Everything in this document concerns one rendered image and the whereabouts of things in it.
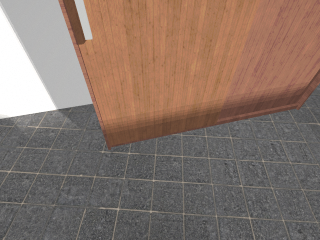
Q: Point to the wardrobe door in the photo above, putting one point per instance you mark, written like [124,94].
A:
[161,66]
[280,58]

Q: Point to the handle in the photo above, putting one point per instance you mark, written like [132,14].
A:
[80,6]

